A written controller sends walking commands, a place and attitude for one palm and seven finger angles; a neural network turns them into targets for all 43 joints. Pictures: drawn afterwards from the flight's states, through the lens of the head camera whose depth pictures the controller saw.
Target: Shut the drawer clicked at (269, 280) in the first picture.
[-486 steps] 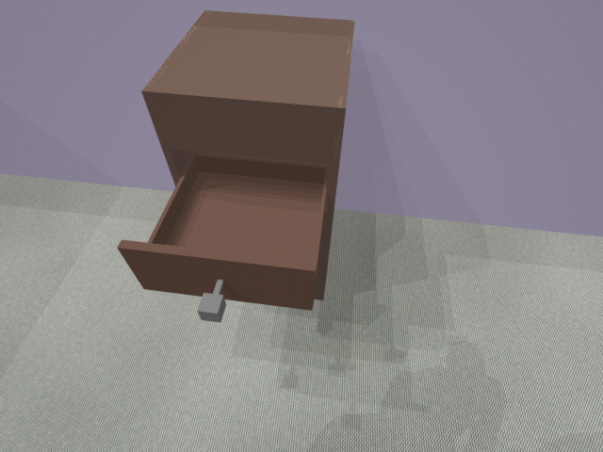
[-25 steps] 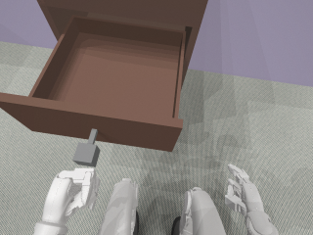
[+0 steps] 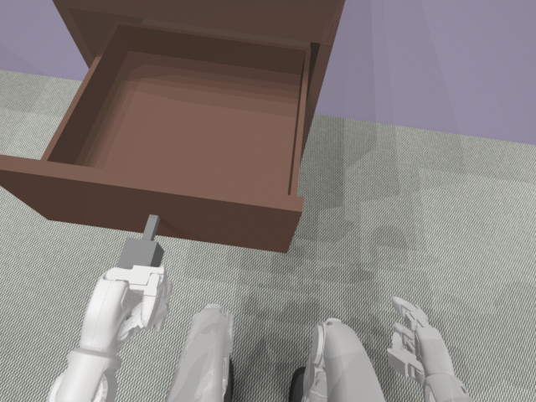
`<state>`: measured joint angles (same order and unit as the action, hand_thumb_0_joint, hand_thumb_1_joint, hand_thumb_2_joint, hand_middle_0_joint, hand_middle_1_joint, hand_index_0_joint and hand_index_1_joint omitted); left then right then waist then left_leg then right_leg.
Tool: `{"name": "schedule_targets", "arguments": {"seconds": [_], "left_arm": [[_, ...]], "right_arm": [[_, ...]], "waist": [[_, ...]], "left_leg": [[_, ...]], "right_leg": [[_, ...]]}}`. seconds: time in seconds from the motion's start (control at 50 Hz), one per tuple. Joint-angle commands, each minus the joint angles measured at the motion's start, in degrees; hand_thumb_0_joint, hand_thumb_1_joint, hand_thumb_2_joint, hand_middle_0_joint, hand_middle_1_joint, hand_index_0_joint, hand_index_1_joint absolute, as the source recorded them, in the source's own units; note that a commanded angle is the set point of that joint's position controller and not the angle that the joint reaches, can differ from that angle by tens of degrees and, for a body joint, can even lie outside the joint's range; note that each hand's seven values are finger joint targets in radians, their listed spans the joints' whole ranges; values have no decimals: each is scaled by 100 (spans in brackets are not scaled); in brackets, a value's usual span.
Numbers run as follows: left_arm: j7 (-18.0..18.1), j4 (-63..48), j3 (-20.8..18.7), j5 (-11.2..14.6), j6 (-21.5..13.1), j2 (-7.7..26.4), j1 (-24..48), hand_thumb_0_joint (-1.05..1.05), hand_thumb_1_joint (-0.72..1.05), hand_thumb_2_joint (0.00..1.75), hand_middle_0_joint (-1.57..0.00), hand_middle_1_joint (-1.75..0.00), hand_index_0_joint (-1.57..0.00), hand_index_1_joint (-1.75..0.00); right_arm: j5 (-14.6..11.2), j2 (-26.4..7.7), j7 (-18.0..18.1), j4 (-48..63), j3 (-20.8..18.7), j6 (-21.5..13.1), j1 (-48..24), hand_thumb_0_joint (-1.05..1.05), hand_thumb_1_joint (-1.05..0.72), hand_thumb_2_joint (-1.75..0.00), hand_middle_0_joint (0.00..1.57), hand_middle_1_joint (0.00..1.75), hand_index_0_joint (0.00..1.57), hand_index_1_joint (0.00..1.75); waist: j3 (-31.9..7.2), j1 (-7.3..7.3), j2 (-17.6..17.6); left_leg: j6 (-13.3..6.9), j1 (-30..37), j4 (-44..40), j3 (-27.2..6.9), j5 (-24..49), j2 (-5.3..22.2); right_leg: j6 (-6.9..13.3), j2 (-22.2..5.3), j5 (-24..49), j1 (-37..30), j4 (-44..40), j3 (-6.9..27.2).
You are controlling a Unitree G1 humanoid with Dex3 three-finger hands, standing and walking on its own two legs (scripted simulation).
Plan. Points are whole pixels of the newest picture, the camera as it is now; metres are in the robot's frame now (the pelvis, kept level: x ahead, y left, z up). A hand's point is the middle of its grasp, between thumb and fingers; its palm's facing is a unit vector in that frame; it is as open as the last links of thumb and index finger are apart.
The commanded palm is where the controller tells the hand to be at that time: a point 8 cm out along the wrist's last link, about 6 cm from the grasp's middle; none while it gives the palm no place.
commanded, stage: push the drawer shut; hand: left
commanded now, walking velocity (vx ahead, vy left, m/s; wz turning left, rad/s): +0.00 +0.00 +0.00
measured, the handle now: (146, 244) +0.31 +0.20 +0.02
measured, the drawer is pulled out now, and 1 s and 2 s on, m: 0.29 0.16 0.03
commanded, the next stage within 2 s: none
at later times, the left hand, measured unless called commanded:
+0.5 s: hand (177, 258) +0.30 +0.15 +0.02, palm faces -0.11 -0.99 -0.05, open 3.4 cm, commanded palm +0.31 +0.20 +0.02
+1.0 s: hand (190, 211) +0.37 +0.15 +0.02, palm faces -0.10 -0.99 -0.05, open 3.3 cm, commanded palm +0.37 +0.19 +0.02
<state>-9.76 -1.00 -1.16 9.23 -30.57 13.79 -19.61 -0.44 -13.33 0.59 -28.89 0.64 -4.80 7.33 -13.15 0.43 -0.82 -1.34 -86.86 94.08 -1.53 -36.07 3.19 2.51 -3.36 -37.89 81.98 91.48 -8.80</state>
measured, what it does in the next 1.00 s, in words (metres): stands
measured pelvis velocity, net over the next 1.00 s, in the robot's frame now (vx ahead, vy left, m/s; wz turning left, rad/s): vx -0.01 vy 0.01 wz -0.01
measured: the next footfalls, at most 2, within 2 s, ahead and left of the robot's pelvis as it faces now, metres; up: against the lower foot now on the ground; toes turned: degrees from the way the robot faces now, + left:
none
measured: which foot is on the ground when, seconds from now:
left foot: down 0.00-1.00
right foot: down 0.00-1.00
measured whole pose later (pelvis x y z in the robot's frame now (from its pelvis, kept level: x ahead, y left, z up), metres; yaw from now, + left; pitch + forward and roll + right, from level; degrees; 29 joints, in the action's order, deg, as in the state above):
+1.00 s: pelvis -0.01 +0.01 +0.01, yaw +0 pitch +29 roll -4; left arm -7.5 27.7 -5.3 7.3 -27.9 14.2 16.1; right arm -0.5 -14.8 0.6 -31.7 1.8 0.4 8.8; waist -11.9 3.6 -1.2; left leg -2.2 -86.4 91.1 0.1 -33.8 3.1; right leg 1.6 -3.3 -35.2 82.4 88.9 -7.2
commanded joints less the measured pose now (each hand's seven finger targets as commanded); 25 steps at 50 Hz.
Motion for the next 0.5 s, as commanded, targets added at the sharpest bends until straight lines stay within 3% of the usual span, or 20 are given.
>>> {"name": "schedule_targets", "arguments": {"seconds": [0.0,0.1,0.2,0.26,0.48], "left_arm": [[17,-890,-433,171,-209,443,983,0,90,90,-140,-160,-140,-160],[-11,-584,-626,239,-7,542,1371,0,90,90,-140,-160,-140,-160],[55,-354,-517,197,134,466,1802,0,90,90,-140,-160,-140,-160],[117,-189,-645,163,125,606,2128,0,90,90,-140,-160,-140,-160],[260,496,-548,-1,36,546,3275,0,90,90,-140,-160,-140,-160]], "right_arm": [[0,-891,88,747,-355,-272,-21,0,-90,-90,20,30,20,30],[-32,-947,106,695,-345,-203,20,0,-90,-90,20,30,20,30],[-34,-977,92,707,-324,-143,34,0,-90,-90,20,30,20,30],[-29,-1005,102,660,-316,-115,69,0,-90,-90,20,30,20,30],[2,-1076,72,542,-305,34,170,0,-90,-90,20,30,20,30]], "waist": [[-1898,287,-307],[-1939,285,-146],[-1931,312,-169],[-1927,296,-217],[-1995,403,-271]], "left_leg": [[-55,1680,-1222,-246,788,-288],[-77,1601,-1243,-233,716,-284],[-77,1689,-1352,-239,603,-287],[-74,1710,-1385,-245,546,-282],[-35,2016,-1556,-306,500,-271]], "right_leg": [[-23,318,569,-1046,-1492,721],[-46,324,496,-1189,-1581,761],[-56,306,449,-1166,-1634,737],[-52,319,422,-1099,-1630,725],[-55,318,557,-921,-1596,617]]}}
